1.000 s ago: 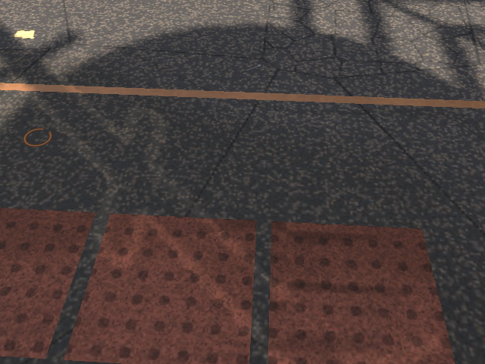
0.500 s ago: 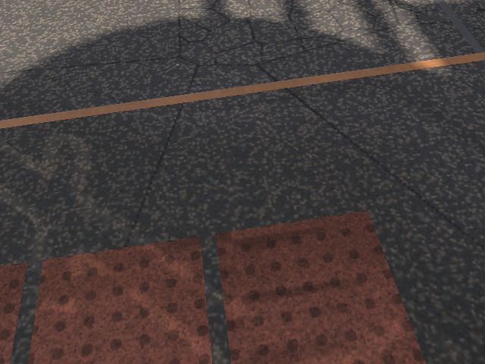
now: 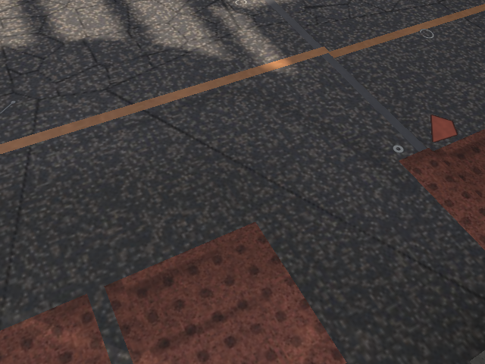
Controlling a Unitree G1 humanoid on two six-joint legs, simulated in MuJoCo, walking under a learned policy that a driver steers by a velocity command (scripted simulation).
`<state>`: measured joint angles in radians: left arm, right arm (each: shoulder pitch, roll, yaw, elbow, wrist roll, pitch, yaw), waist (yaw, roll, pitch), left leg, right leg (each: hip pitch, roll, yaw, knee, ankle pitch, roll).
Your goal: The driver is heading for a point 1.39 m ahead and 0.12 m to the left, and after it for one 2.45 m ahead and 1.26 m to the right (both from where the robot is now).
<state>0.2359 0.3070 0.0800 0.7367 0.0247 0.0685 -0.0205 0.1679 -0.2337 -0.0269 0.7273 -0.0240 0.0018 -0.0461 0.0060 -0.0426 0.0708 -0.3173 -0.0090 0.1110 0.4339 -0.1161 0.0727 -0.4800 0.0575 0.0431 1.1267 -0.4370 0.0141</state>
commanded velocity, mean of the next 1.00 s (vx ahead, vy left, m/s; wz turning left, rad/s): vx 0.29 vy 0.00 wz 0.11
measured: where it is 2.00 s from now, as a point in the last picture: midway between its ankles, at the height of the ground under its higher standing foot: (184, 237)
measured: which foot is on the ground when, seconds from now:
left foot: down 0.00-0.22, up 0.24-0.76, down 0.78-1.00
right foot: up 0.00-0.20, down 0.22-0.80, up 0.82-1.00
